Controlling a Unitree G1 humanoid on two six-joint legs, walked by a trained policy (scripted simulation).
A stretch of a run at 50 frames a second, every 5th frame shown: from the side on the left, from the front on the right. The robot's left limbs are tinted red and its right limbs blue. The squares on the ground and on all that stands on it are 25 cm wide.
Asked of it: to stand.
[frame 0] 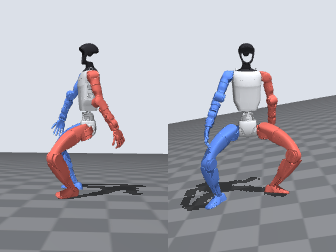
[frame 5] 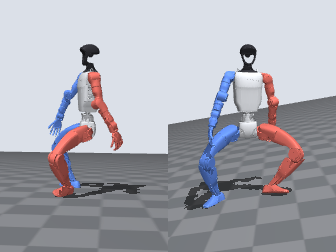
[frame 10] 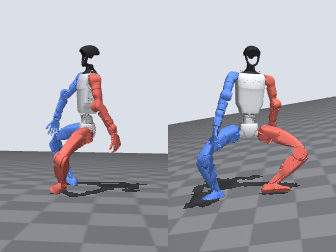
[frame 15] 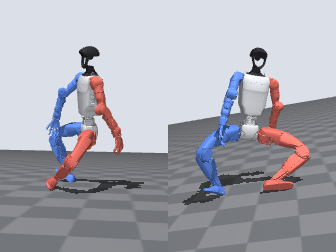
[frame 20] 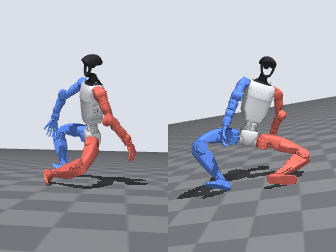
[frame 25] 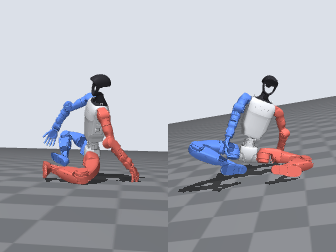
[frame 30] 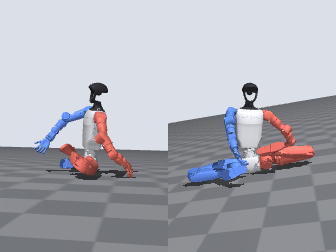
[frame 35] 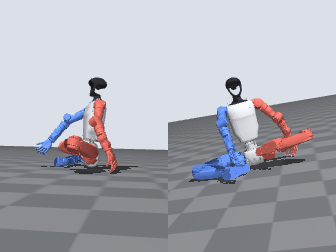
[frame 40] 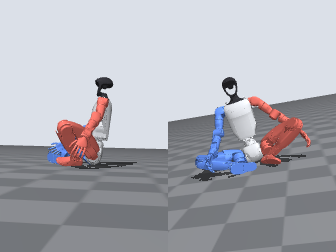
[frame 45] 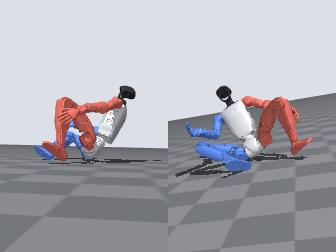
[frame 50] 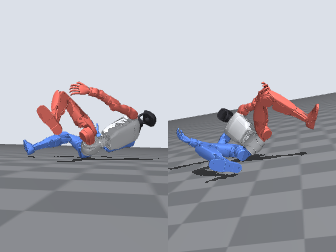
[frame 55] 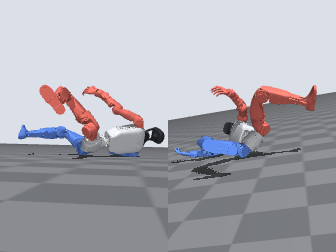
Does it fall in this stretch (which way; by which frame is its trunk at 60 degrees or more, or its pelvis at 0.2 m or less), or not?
yes: goes over backward; its pelvis at 0.2 m or less by frame 30
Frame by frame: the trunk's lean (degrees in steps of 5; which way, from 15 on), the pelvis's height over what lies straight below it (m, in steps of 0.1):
0: 0, 0.6
5: 5, 0.6
10: 5, 0.5
15: 5, 0.5
20: 15 to its left, 0.4
25: 20 to its left, 0.3
30: 5, 0.1
35: 20 to its right, 0.2
40: 20 to its right, 0.2
45: 40 backward and to its right, 0.1
50: 70 backward and to its right, 0.1
55: 90 backward, 0.1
